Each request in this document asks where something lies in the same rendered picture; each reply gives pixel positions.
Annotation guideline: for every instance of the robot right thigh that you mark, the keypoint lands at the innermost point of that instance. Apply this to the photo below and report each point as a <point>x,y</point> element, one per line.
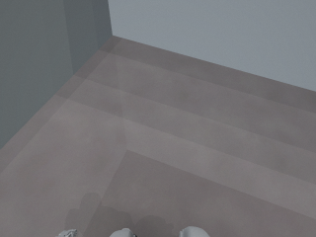
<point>192,231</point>

